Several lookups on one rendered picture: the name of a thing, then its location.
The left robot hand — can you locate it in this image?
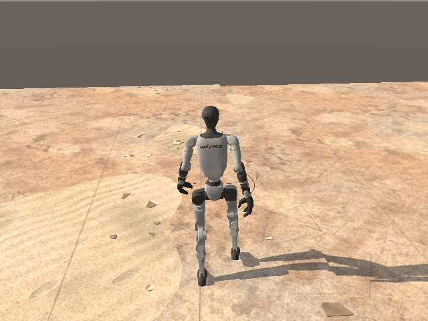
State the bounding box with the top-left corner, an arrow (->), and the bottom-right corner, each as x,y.
177,182 -> 193,195

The left robot upper arm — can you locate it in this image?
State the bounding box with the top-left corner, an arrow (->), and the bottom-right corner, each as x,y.
181,135 -> 198,171

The robot left foot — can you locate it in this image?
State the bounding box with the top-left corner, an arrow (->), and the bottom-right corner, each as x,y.
197,269 -> 207,287

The right robot hand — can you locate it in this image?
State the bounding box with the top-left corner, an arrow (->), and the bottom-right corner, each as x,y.
238,196 -> 253,217

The humanoid robot head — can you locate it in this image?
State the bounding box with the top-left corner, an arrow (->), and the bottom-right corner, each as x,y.
200,106 -> 223,138

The right robot upper arm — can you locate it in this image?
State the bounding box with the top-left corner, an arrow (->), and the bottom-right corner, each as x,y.
225,134 -> 243,173

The robot right forearm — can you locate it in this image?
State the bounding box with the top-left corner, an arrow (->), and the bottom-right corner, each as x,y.
237,162 -> 251,198

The robot left forearm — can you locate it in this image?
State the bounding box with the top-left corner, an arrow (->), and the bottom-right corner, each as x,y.
177,162 -> 188,185

